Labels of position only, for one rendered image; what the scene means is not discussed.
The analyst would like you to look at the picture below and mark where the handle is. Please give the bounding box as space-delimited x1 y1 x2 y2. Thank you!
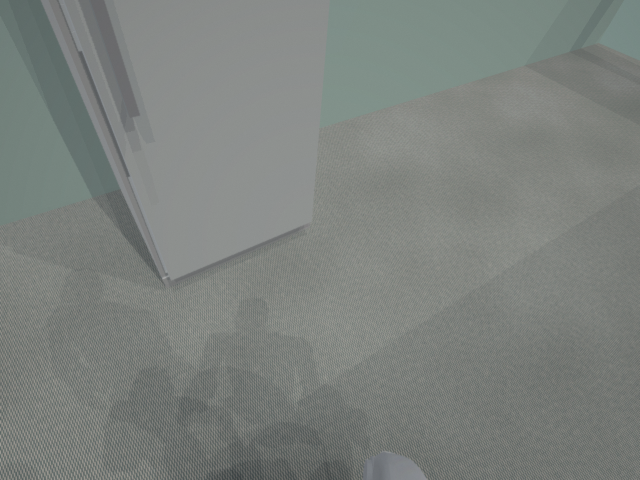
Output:
89 0 140 118

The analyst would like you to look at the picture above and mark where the fridge door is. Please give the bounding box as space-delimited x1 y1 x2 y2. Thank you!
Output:
62 0 330 281

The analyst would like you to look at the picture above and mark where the right robot thigh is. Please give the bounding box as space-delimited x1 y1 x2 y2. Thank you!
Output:
363 453 427 480

